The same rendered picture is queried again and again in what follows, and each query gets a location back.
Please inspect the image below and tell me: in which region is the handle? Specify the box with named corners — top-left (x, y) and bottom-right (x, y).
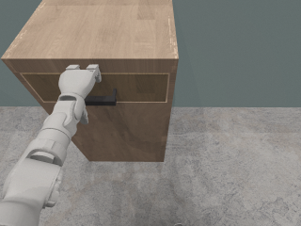
top-left (84, 88), bottom-right (117, 106)

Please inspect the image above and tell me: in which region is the left robot upper arm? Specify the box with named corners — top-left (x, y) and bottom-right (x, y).
top-left (0, 158), bottom-right (65, 226)

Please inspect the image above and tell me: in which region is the left robot forearm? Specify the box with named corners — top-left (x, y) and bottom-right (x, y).
top-left (2, 92), bottom-right (85, 199)

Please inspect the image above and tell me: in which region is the left robot hand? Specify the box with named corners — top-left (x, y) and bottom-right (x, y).
top-left (58, 64), bottom-right (102, 125)

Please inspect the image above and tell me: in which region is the drawer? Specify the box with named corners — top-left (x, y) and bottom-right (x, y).
top-left (22, 73), bottom-right (168, 102)

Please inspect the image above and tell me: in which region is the cabinet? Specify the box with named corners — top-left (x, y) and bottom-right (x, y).
top-left (1, 0), bottom-right (179, 162)

